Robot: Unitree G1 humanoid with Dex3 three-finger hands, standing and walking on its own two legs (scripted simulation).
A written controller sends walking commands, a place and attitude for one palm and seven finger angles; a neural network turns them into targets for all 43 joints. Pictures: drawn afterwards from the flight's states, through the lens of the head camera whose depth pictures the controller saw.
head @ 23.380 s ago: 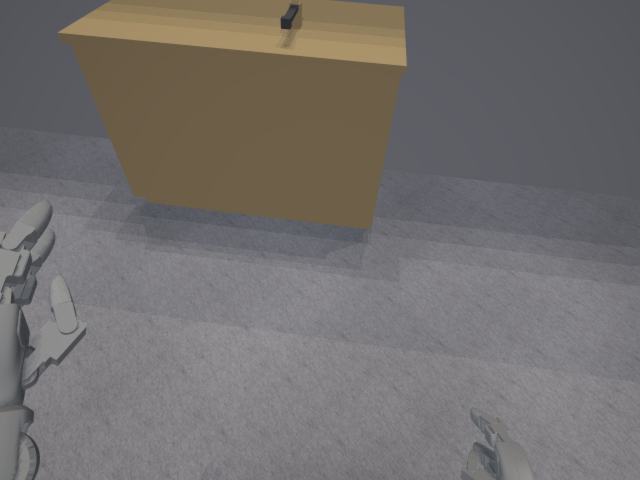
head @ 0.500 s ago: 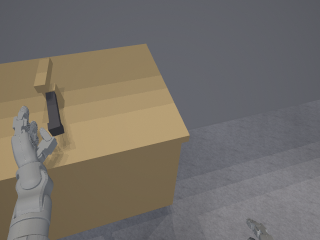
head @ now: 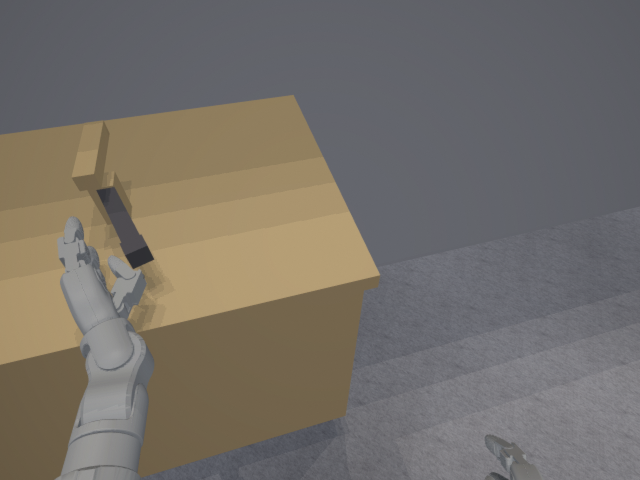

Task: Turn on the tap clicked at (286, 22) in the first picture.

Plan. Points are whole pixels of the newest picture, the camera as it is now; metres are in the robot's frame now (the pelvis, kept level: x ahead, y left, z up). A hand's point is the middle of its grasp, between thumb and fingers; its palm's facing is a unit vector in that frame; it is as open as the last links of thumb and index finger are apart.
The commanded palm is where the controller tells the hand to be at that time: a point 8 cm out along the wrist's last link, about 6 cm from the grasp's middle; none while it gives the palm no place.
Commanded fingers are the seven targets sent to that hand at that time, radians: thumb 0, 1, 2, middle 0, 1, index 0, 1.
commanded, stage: push the lever round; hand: left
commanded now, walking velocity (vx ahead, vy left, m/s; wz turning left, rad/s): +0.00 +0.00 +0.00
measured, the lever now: (137, 251) +0.37 +0.26 +0.09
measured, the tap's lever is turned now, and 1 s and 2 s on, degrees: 19 47 79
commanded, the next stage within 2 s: lift the hand up off the lever in 1.94 s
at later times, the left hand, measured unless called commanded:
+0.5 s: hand (174, 257) +0.37 +0.22 +0.08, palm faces +0.70 -0.71 -0.07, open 7.8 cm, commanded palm +0.33 +0.23 +0.08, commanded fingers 0.00 0.90 0.90 -0.15 -0.15 -0.15 -0.15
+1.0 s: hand (201, 240) +0.40 +0.19 +0.08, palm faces +0.77 -0.64 -0.07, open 7.7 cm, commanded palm +0.35 +0.20 +0.08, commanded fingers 0.00 0.90 0.90 -0.15 -0.15 -0.15 -0.15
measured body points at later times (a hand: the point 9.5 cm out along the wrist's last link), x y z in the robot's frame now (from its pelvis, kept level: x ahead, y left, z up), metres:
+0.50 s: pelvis +0.00 +0.00 +0.00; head +0.01 +0.00 +0.45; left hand +0.33 +0.25 +0.09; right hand +0.14 -0.24 -0.11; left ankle +0.03 +0.10 -0.71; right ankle -0.01 -0.07 -0.71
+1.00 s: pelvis +0.00 -0.01 -0.01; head +0.02 -0.01 +0.44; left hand +0.36 +0.22 +0.09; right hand +0.12 -0.25 -0.13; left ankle +0.03 +0.10 -0.71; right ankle -0.01 -0.07 -0.71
